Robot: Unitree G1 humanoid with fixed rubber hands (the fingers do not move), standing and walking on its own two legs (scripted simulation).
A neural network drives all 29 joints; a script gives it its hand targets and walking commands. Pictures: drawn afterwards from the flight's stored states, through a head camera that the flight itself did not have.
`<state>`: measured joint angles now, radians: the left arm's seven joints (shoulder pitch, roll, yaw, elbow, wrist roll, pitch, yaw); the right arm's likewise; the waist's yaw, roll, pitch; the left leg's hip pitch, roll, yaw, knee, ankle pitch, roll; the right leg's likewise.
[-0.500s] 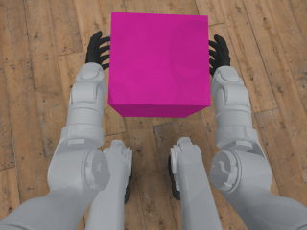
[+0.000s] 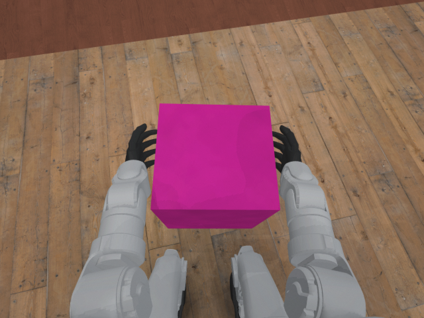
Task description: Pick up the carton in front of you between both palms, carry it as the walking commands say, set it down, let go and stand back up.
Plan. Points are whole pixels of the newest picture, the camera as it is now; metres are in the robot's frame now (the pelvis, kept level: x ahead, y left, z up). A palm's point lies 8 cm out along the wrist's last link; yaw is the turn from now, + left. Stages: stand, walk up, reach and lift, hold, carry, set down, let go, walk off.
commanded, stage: reach and lift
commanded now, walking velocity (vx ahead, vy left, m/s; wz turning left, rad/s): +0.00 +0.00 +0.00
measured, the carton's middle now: (212, 174) +0.39 -0.01 -0.10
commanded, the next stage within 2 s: hold in 1.64 s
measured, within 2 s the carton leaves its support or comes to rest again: neither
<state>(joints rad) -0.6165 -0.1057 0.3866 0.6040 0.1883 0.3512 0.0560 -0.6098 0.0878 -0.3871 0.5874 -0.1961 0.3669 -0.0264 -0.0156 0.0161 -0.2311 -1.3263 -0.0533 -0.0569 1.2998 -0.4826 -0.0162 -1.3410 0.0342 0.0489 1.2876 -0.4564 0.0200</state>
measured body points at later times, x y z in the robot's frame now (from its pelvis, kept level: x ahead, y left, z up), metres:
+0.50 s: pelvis +0.04 +0.00 +0.12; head +0.05 +0.00 +0.57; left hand +0.36 +0.15 +0.12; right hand +0.36 -0.15 +0.11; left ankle +0.06 +0.12 -0.60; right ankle +0.07 -0.13 -0.60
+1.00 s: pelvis +0.03 +0.00 +0.13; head +0.02 +0.00 +0.58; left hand +0.35 +0.15 +0.16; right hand +0.35 -0.16 +0.16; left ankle +0.06 +0.12 -0.60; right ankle +0.07 -0.13 -0.60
